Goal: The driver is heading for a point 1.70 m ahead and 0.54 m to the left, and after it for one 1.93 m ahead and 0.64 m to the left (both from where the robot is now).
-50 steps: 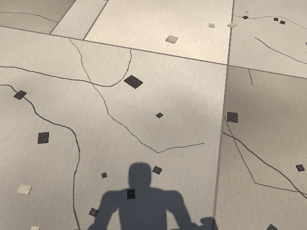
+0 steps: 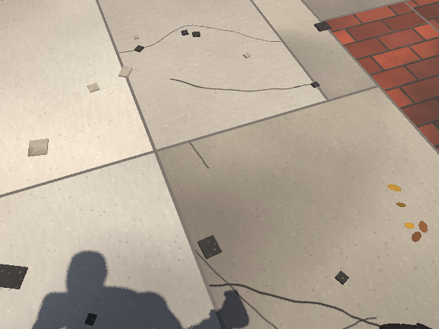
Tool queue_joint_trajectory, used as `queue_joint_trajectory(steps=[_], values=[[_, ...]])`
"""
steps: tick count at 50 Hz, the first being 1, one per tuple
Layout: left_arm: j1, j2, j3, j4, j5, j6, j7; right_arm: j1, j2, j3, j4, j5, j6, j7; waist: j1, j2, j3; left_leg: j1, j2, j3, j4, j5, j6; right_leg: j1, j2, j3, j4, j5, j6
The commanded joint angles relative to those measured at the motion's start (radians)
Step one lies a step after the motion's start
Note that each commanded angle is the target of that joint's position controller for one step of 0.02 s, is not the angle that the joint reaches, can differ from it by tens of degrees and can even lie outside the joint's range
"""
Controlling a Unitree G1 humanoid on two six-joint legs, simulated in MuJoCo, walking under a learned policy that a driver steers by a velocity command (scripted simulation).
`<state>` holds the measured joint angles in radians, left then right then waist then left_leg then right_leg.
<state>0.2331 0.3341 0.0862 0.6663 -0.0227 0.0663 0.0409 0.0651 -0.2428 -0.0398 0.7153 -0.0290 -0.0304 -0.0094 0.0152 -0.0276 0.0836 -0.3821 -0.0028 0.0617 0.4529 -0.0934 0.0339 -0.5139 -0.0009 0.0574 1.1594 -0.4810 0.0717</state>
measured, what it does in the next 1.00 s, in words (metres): steps on the spot, turning left: right foot, then left foot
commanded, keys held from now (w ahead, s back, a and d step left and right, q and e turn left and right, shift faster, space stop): e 0.14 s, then q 0.82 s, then w+q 0.04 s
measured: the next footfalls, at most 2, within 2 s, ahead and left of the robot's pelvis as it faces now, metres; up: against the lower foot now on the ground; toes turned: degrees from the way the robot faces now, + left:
right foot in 0.24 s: +0.07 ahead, -0.14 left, +0.00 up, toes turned -8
left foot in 0.68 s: +0.05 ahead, +0.09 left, +0.00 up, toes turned +8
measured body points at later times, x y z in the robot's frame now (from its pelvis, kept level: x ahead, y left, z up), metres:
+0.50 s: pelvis +0.04 -0.04 +0.01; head +0.06 -0.06 +0.46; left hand +0.23 +0.19 -0.08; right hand +0.11 -0.34 -0.12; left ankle +0.02 +0.10 -0.68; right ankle +0.03 -0.14 -0.73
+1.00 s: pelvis +0.03 +0.00 +0.01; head +0.06 +0.04 +0.46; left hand +0.11 +0.32 -0.10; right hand +0.23 -0.25 -0.07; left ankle +0.01 +0.08 -0.73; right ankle +0.10 -0.17 -0.67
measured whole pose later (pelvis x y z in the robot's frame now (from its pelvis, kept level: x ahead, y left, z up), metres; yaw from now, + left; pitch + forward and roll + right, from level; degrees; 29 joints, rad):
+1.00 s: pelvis +0.03 +0.00 +0.01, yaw +15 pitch +2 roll -2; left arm 0.10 0.32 0.10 0.77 0.00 0.02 0.05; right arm 0.18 -0.31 -0.07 0.74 0.02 0.02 -0.03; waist -0.01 -0.02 0.05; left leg -0.24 -0.06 -0.10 0.42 -0.21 0.07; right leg -0.49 0.00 0.09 0.88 -0.32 0.10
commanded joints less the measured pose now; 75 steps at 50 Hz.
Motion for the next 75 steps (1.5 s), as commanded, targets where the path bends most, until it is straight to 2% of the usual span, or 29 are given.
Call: queue_joint_trajectory(steps=[1, 9, 11, 12, 13, 14, 15, 18, 22, 28, 33, 34, 35, 36, 37, 39, 41, 48, 51, 54, 58, 59, 60, 61, 62, 63, 65, 70, 75], values=[[0.069, 0.049, 0.014, -0.067, 0.009, -0.003, 0.002, -0.017, -0.167, -0.050, -0.048, 0.005, -0.003, -0.013, -0.001, 0.159, -0.184, 0.169, 0.277, -0.189, -0.190, 0.177, 0.218, 0.016, -0.056, -0.015, -0.103, 0.056, 0.004], [0.010, 0.054, 0.009, -0.093, 0.019, -0.003, -0.036, -0.016, -0.217, -0.063, -0.008, 0.040, 0.029, -0.001, -0.005, 0.150, -0.183, 0.173, 0.301, -0.100, -0.153, 0.052, 0.182, 0.215, -0.036, -0.081, -0.485, 0.160, -0.066], [0.074, 0.052, 0.009, -0.058, 0.032, -0.010, -0.038, 0.017, -0.166, -0.042, 0.029, 0.058, 0.033, 0.009, 0.029, 0.113, -0.179, 0.083, 0.246, -0.061, -0.061, -0.031, 0.098, 0.403, -0.011, -0.072, -0.730, 0.308, -0.118], [0.080, 0.109, 0.014, -0.064, 0.041, -0.012, -0.027, 0.056, -0.082, -0.012, 0.035, 0.031, 0.027, 0.024, -0.005, -0.074, -0.196, -0.021, 0.153, 0.032, 0.110, -0.202, -0.008, 0.511, -0.187, 0.155, -0.840, 0.476, -0.169], [-0.015, 0.131, 0.003, -0.092, 0.060, -0.015, -0.020, 0.070, -0.056, -0.002, 0.020, 0.007, 0.020, 0.031, -0.050, -0.243, -0.171, -0.104, 0.061, 0.043, 0.182, -0.445, -0.081, 0.415, -0.361, 0.314, -0.860, 0.507, -0.304], [-0.039, 0.069, -0.012, -0.091, 0.079, -0.035, -0.025, 0.010, -0.131, -0.019, 0.026, 0.012, 0.024, 0.025, 0.005, -0.154, -0.165, -0.024, 0.093, -0.051, 0.289, -0.452, -0.094, 0.306, -0.334, 0.263, -0.876, 0.428, -0.332], [-0.073, 0.056, -0.018, -0.072, 0.083, -0.053, -0.028, 0.022, -0.147, -0.028, 0.035, 0.031, 0.030, 0.025, -0.019, -0.151, -0.143, -0.028, 0.083, -0.063, 0.327, -0.415, -0.093, 0.298, -0.289, 0.195, -0.872, 0.412, -0.305], [-0.112, 0.072, -0.012, -0.042, 0.058, -0.083, -0.022, 0.081, -0.183, -0.051, 0.083, 0.035, 0.051, 0.006, -0.025, -0.138, -0.119, -0.056, 0.066, -0.099, 0.453, -0.365, -0.115, 0.329, -0.254, 0.087, -0.829, 0.627, -0.271], [-0.094, 0.079, 0.001, -0.020, 0.039, -0.063, 0.000, 0.078, -0.160, -0.054, 0.070, 0.056, 0.059, -0.004, 0.000, -0.096, -0.129, -0.146, 0.054, -0.085, 0.521, -0.391, -0.133, 0.443, -0.289, 0.055, -0.789, 0.756, -0.307], [-0.126, 0.095, 0.020, -0.001, 0.039, -0.040, 0.007, 0.064, -0.131, -0.042, 0.029, 0.054, 0.078, 0.008, 0.011, -0.099, -0.156, -0.065, 0.060, -0.021, 0.379, -0.370, -0.119, 0.461, -0.330, 0.020, -0.778, 0.773, -0.324], [-0.171, 0.114, 0.033, 0.023, 0.007, -0.035, 0.009, 0.148, -0.139, -0.052, 0.033, 0.050, 0.083, 0.033, -0.050, -0.106, -0.167, 0.114, 0.021, 0.045, 0.089, -0.176, -0.037, 0.403, -0.318, -0.060, -0.682, 0.684, -0.243], [-0.126, 0.096, 0.032, 0.048, 0.002, -0.036, 0.007, 0.169, -0.167, -0.063, 0.035, 0.043, 0.082, 0.028, -0.053, -0.053, -0.164, 0.199, 0.015, 0.000, -0.025, -0.033, 0.002, 0.342, -0.273, -0.113, -0.602, 0.536, -0.172], [-0.106, 0.051, 0.023, 0.044, 0.033, -0.040, 0.001, 0.190, -0.270, -0.090, 0.025, 0.040, 0.079, 0.011, -0.029, 0.175, -0.168, 0.351, 0.186, -0.261, -0.087, 0.297, 0.081, 0.134, -0.170, -0.217, -0.366, 0.259, -0.070], [-0.230, 0.018, 0.007, -0.029, 0.054, -0.046, 0.007, 0.215, -0.351, -0.104, 0.012, 0.012, 0.064, 0.013, -0.075, 0.349, -0.152, 0.385, 0.404, -0.589, -0.114, 0.517, 0.298, -0.120, 0.008, -0.160, -0.151, -0.210, -0.003], [-0.264, 0.058, 0.020, -0.026, 0.043, -0.047, 0.009, 0.215, -0.310, -0.092, 0.001, -0.003, 0.039, 0.020, -0.103, 0.187, -0.195, 0.388, 0.401, -0.563, -0.128, 0.453, 0.348, -0.151, -0.004, -0.021, 0.006, -0.236, -0.005], [-0.210, 0.076, 0.033, 0.013, 0.021, -0.045, 0.012, 0.107, -0.265, -0.083, -0.013, 0.025, 0.015, 0.010, -0.037, 0.109, -0.142, 0.348, 0.285, -0.404, -0.119, 0.303, 0.239, -0.172, -0.035, 0.016, 0.011, -0.054, -0.019], [-0.181, 0.087, 0.041, 0.032, 0.032, -0.046, 0.020, 0.066, -0.216, -0.064, -0.024, 0.048, 0.022, -0.007, -0.013, 0.123, -0.138, 0.308, 0.234, -0.356, -0.121, 0.310, 0.196, -0.133, -0.033, 0.020, -0.014, 0.062, -0.003], [-0.184, 0.049, 0.028, 0.033, 0.022, -0.064, 0.015, 0.105, -0.244, -0.073, -0.035, 0.043, 0.042, -0.025, -0.037, 0.156, -0.140, 0.311, 0.185, -0.387, -0.120, 0.153, 0.190, -0.073, 0.002, 0.031, -0.276, 0.165, 0.035], [-0.207, 0.058, 0.025, 0.024, 0.013, -0.082, -0.004, 0.113, -0.248, -0.074, -0.037, 0.050, 0.042, -0.022, -0.061, 0.192, -0.114, 0.239, 0.170, -0.468, -0.190, -0.301, 0.200, -0.022, 0.008, 0.027, -0.409, 0.178, 0.026], [-0.216, 0.070, 0.025, 0.015, 0.003, -0.118, -0.026, 0.114, -0.252, -0.073, -0.042, 0.047, 0.036, -0.014, -0.069, 0.207, -0.093, 0.206, 0.168, -0.539, -0.193, -0.417, 0.205, 0.043, 0.022, 0.024, -0.526, 0.139, -0.002], [-0.095, 0.067, 0.032, 0.056, -0.010, -0.162, -0.041, 0.079, -0.220, -0.058, -0.059, 0.052, 0.036, -0.012, 0.012, 0.172, -0.097, 0.083, 0.098, -0.563, -0.114, -0.462, 0.156, 0.328, 0.031, -0.009, -0.776, 0.262, -0.055], [-0.021, 0.097, 0.043, 0.076, -0.006, -0.167, -0.035, 0.074, -0.178, -0.046, -0.068, 0.049, 0.031, -0.013, 0.045, 0.129, -0.123, -0.024, 0.054, -0.518, -0.013, -0.490, 0.113, 0.484, -0.042, 0.043, -0.802, 0.263, -0.083], [0.086, 0.156, 0.053, 0.092, 0.018, -0.168, -0.024, 0.080, -0.098, -0.023, -0.082, 0.047, 0.024, -0.010, 0.067, -0.045, -0.182, -0.181, -0.048, -0.356, 0.272, -0.530, 0.046, 0.649, -0.236, 0.274, -0.864, 0.080, -0.157], [0.135, 0.218, 0.066, 0.112, 0.047, -0.169, -0.037, 0.056, -0.132, -0.031, -0.138, 0.063, 0.012, -0.009, 0.054, -0.205, -0.117, -0.393, -0.098, -0.253, 0.461, -0.549, 0.026, 0.629, -0.395, 0.605, -0.969, -0.145, -0.280], [0.068, 0.161, 0.051, 0.090, 0.036, -0.174, -0.039, 0.070, -0.203, -0.048, -0.128, 0.063, 0.006, -0.008, 0.032, -0.151, -0.045, -0.455, -0.004, -0.258, 0.576, -0.470, 0.012, 0.582, -0.405, 0.585, -0.977, -0.226, -0.300], [0.025, 0.105, 0.036, 0.075, 0.020, -0.172, -0.032, 0.086, -0.225, -0.059, -0.106, 0.059, 0.006, -0.002, 0.024, -0.137, -0.009, -0.472, 0.015, -0.240, 0.616, -0.391, -0.002, 0.568, -0.347, 0.476, -0.980, -0.181, -0.265], [0.007, 0.076, 0.022, 0.069, 0.015, -0.166, -0.023, 0.085, -0.201, -0.060, -0.097, 0.052, 0.003, 0.007, 0.026, -0.111, -0.001, -0.482, 0.051, -0.212, 0.651, -0.266, -0.028, 0.559, -0.289, 0.311, -0.990, 0.002, -0.220], [0.088, 0.076, 0.013, 0.097, 0.028, -0.172, -0.023, 0.027, -0.107, -0.032, -0.138, 0.052, -0.011, 0.027, 0.059, -0.072, -0.009, -0.440, 0.066, -0.157, 0.561, -0.082, -0.067, 0.504, -0.236, 0.075, -1.030, 0.309, -0.238], [0.122, 0.121, 0.018, 0.124, 0.003, -0.161, -0.033, -0.082, -0.069, -0.008, -0.183, 0.048, -0.028, 0.052, 0.077, -0.065, 0.022, -0.282, 0.059, -0.051, 0.252, 0.020, -0.051, 0.456, -0.230, -0.046, -1.040, 0.437, -0.238]])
